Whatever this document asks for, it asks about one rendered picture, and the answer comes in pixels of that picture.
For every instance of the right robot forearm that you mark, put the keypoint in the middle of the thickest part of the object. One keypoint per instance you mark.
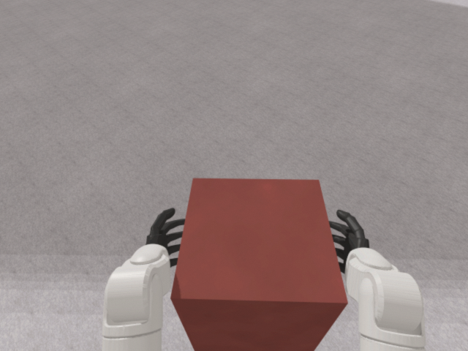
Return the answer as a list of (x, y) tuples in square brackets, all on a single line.
[(390, 303)]

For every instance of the robot left hand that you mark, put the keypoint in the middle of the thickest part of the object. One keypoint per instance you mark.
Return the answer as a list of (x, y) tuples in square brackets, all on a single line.
[(159, 230)]

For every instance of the robot right hand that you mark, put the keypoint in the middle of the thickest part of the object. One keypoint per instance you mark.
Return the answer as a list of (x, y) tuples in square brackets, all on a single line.
[(354, 234)]

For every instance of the left robot forearm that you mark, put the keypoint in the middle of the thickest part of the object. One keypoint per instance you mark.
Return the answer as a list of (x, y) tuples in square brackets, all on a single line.
[(133, 301)]

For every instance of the carton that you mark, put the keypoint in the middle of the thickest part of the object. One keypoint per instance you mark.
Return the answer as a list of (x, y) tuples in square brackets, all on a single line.
[(257, 268)]

